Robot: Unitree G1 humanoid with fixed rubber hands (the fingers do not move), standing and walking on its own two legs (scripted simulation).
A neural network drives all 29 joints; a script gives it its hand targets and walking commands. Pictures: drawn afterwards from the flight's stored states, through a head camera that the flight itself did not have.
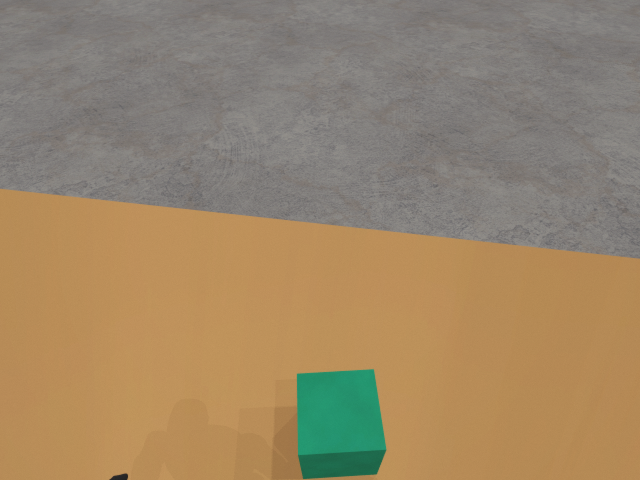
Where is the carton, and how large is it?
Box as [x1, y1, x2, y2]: [297, 369, 385, 478]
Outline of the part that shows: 373,369 297,374 298,456 303,478 375,474 377,472 385,451 385,443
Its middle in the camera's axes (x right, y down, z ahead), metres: +0.06 +0.50 +1.07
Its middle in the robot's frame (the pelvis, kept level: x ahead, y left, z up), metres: +0.41 +0.00 -0.66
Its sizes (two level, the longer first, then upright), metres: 0.210 0.200 0.250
